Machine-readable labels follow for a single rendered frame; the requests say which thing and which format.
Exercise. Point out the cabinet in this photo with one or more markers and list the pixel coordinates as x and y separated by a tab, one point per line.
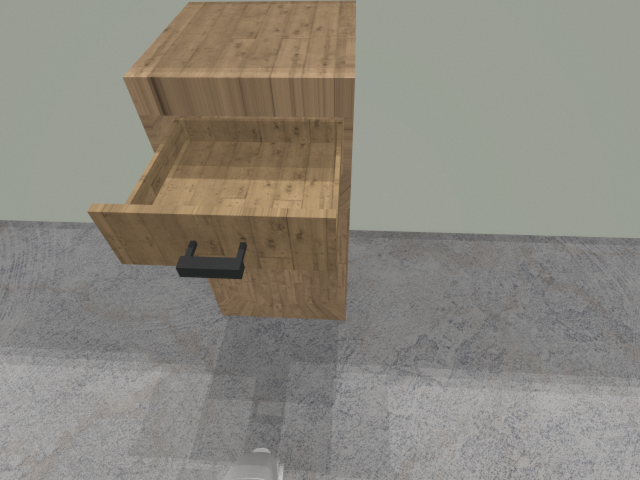
259	60

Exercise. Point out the handle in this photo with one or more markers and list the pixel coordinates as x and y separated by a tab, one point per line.
211	267

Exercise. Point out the drawer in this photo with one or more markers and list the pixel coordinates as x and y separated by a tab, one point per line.
272	183

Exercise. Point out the left robot thigh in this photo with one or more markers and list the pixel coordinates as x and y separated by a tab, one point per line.
256	466

